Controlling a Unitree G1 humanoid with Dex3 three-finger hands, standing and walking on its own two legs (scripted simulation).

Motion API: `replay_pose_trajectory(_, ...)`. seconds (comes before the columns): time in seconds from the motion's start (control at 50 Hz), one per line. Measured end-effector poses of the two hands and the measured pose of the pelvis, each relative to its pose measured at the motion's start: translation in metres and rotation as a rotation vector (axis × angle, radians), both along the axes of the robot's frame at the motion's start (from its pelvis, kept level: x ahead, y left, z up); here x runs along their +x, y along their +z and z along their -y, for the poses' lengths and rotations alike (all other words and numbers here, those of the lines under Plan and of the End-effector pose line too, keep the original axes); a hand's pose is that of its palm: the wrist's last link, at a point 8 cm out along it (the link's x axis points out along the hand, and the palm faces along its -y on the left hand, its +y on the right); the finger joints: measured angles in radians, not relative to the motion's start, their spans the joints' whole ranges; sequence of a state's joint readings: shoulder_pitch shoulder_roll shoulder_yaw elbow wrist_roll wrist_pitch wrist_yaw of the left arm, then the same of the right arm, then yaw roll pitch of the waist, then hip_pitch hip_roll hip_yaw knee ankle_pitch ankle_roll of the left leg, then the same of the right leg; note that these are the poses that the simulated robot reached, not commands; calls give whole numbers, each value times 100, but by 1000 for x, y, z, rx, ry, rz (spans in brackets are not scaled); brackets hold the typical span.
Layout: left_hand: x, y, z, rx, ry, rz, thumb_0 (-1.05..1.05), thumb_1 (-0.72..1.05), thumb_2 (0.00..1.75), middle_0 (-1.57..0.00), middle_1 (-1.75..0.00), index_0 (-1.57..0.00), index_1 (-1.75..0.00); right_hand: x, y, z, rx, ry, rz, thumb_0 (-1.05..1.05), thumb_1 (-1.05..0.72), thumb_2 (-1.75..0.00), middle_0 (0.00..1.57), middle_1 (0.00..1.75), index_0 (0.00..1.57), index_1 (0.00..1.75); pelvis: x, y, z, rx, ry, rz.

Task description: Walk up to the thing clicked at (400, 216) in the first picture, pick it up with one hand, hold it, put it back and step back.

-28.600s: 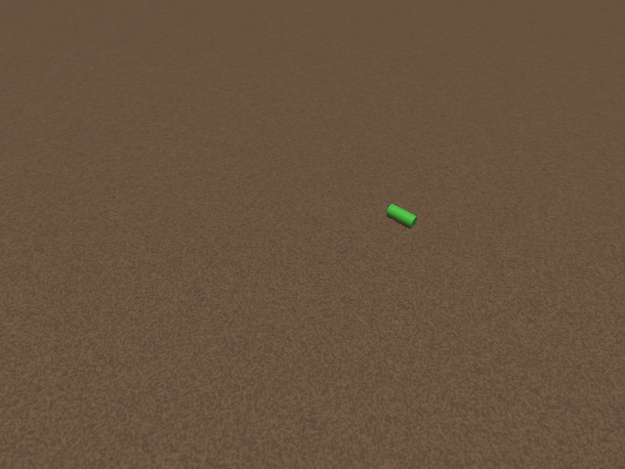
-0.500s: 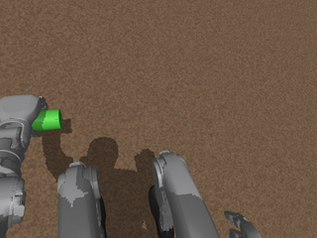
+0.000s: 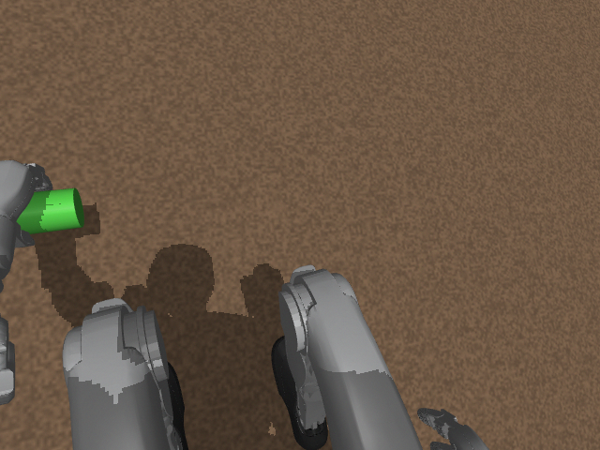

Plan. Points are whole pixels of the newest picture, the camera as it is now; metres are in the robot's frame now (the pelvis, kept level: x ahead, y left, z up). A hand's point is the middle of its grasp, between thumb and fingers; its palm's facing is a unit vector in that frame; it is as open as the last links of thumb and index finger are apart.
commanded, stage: crouch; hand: left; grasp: from above
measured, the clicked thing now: (25, 213) +0.46 +0.29 -0.21
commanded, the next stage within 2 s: lower in 0.02 s
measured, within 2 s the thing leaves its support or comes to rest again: rests again in 1.40 s
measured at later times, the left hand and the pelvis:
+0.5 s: hand (29, 225) +0.45 +0.29 -0.24, palm faces -0.48 -0.06 -0.88, open 8.5 cm; pelvis +0.00 +0.00 -0.04, yaw -2 degrees
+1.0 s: hand (47, 223) +0.46 +0.29 -0.28, palm faces -0.47 -0.08 -0.88, open 8.5 cm; pelvis +0.00 +0.00 -0.05, yaw -5 degrees
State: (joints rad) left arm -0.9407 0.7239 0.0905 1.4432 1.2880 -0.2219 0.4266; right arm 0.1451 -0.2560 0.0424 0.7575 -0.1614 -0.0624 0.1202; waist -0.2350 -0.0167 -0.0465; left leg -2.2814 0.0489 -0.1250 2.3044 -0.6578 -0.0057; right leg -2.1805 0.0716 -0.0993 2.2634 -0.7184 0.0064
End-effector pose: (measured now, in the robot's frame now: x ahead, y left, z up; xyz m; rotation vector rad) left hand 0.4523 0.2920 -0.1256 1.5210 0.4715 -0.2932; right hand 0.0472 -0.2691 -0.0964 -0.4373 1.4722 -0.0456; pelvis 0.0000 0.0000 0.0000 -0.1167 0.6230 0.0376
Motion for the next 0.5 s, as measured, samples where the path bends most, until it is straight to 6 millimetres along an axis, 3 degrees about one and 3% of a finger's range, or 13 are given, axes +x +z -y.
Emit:
replay_pose_trajectory(0.22, 5, -19, -2, -6, -5, -12, 0, 21, 30, -87, -31, -89, -30, 3, -11, 0, -13, 14, -4, 0, -92, -90, 21, 30, 20, 29, 1, -15, 0, -11, -11, 18)
replay_pose_trajectory(0.5, 3, -59, -3, -33, -16, -11, 0, 21, 29, -87, -31, -89, -30, 3, -22, -1, -35, 45, -14, 0, -92, -90, 21, 30, 20, 29, 1, -37, -3, -29, -25, 53)
